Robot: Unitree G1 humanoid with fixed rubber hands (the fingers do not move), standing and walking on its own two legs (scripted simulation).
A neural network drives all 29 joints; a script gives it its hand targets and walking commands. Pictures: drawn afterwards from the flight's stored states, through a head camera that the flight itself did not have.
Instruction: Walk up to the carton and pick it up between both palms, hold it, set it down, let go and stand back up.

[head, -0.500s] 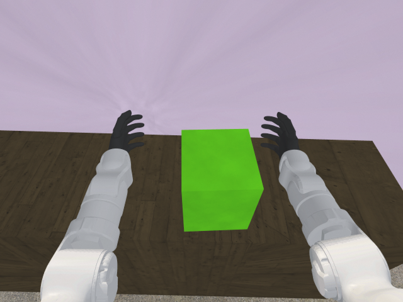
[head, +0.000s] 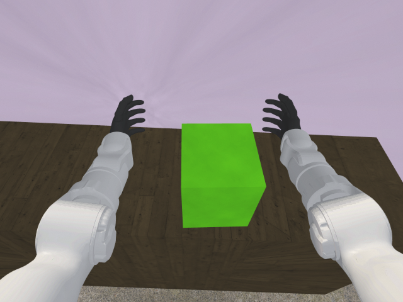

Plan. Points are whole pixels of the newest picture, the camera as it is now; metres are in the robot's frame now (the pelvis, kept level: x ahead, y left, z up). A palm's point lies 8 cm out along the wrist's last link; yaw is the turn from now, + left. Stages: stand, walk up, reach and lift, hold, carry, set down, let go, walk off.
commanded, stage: reach and lift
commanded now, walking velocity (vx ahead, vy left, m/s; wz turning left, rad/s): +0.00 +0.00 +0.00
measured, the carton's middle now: (216, 177) +0.42 -0.02 -0.02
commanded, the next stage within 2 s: none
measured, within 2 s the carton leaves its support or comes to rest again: neither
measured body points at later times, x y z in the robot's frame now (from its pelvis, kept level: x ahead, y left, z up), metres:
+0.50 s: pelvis -0.01 +0.00 -0.03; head +0.09 -0.01 +0.41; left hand +0.44 +0.17 +0.01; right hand +0.45 -0.15 +0.01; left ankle -0.02 +0.12 -0.74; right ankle +0.01 -0.10 -0.74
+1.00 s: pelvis +0.00 +0.00 +0.00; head +0.09 +0.00 +0.44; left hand +0.43 +0.13 +0.02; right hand +0.42 -0.12 +0.02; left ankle -0.02 +0.12 -0.74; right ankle +0.01 -0.10 -0.74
